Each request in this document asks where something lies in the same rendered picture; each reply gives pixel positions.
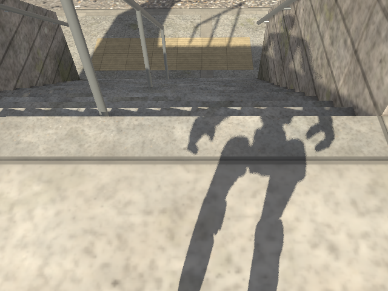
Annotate stairs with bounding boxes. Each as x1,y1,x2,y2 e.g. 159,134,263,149
0,78,356,117

